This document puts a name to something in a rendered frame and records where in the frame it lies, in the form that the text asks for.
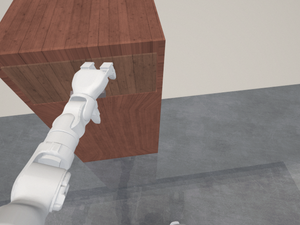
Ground drawer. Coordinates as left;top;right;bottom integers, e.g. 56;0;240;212
1;52;157;104

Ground left robot upper arm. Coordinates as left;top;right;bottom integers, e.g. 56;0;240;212
0;162;71;225

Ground left robot hand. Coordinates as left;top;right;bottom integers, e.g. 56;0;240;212
72;62;116;124

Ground handle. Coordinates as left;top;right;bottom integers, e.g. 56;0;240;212
70;89;106;98

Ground robot left forearm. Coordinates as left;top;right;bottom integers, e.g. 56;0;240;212
11;93;96;202

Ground cabinet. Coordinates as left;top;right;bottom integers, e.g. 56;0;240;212
0;0;165;162

